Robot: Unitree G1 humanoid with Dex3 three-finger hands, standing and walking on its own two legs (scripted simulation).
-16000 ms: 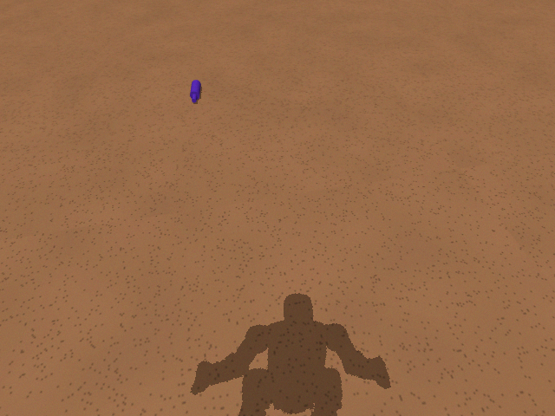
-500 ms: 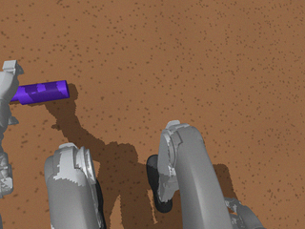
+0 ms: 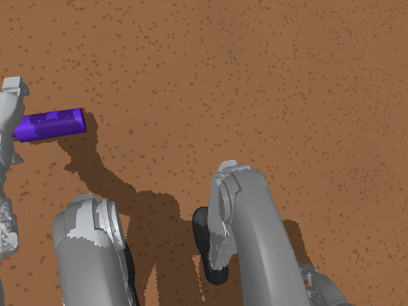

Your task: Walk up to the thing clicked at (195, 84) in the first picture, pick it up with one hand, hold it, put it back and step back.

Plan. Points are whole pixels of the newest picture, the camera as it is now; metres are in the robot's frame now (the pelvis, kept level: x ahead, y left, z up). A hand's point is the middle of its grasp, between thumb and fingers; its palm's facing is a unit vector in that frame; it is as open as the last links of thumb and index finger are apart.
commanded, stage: rise first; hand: left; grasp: from above
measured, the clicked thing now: (38, 126) +0.50 +0.27 -0.31
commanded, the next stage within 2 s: approach in 1.18 s
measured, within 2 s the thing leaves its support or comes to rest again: neither
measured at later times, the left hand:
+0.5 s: hand (13, 130) +0.46 +0.28 -0.20, palm faces -0.46 -0.04 -0.89, open 14.1 cm
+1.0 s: hand (9, 129) +0.46 +0.28 -0.18, palm faces -0.46 -0.04 -0.89, open 14.0 cm
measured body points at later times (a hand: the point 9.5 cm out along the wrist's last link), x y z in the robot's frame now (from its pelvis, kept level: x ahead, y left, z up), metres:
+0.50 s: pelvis +0.00 +0.00 -0.01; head +0.26 +0.07 +0.35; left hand +0.48 +0.28 -0.15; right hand +0.02 -0.28 -0.10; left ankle +0.07 +0.12 -0.30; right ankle +0.11 -0.12 -0.30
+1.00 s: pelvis +0.00 +0.00 +0.00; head +0.24 +0.07 +0.37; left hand +0.48 +0.28 -0.13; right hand +0.03 -0.28 -0.10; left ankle +0.07 +0.12 -0.30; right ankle +0.11 -0.12 -0.30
